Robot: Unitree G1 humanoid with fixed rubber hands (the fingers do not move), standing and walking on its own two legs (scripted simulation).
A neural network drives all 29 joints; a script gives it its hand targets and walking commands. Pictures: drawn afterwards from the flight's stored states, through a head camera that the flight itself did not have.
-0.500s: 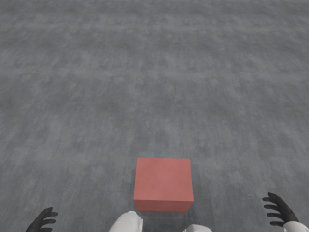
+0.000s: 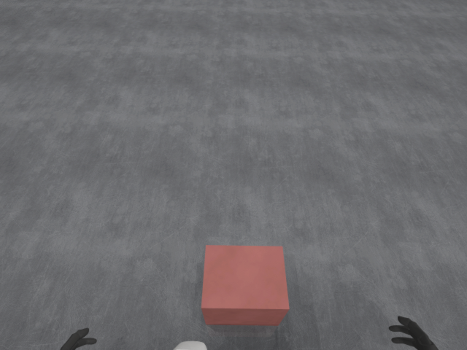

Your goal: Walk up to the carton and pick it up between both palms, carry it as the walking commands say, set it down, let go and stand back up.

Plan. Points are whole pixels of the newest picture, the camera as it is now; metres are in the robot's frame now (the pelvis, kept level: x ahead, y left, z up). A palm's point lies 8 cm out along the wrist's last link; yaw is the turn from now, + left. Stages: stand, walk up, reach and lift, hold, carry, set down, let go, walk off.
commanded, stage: walk up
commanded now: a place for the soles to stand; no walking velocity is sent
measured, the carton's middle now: (243, 286) +0.40 -0.02 -0.64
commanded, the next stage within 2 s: none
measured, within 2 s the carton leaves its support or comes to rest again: neither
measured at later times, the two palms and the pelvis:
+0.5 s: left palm out of the picture +0.13 +0.31 -0.10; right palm out of the picture +0.13 -0.31 -0.09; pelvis +0.02 +0.00 +0.01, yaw -1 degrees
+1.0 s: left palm out of the picture +0.13 +0.33 -0.10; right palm (424, 344) +0.15 -0.31 -0.09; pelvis +0.02 +0.01 +0.01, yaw -1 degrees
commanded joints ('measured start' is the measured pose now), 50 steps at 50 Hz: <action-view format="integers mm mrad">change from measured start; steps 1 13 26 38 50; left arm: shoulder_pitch -64 -93 -61 -78 -38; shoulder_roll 195 174 168 182 283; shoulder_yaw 37 28 25 28 78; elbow -35 2 14 -4 -105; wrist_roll -2 -7 -18 -8 3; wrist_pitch -15 -6 14 7 17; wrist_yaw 7 7 11 10 44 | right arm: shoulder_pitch -44 -88 -75 -61 -66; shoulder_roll -204 -182 -192 -177 -209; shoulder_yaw -38 -31 -37 -39 -81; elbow -25 3 -2 -7 -93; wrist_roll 7 2 3 -1 -15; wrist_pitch -9 -1 -7 1 71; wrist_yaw -4 -11 -19 -16 17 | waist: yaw -7 2 14 11 17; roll -36 -47 12 -15 -79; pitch -127 -75 -117 -110 -136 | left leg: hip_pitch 148 177 202 197 90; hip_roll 91 83 113 110 39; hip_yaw -92 -68 -53 -39 1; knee -99 -166 -168 -174 57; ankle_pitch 145 146 313 305 190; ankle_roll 58 59 67 50 38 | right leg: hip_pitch -46 -14 80 82 45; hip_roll -124 -126 -116 -115 -240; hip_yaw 131 115 88 89 163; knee -213 -253 -221 -251 -138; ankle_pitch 85 104 271 269 373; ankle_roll -58 -46 -32 -28 -134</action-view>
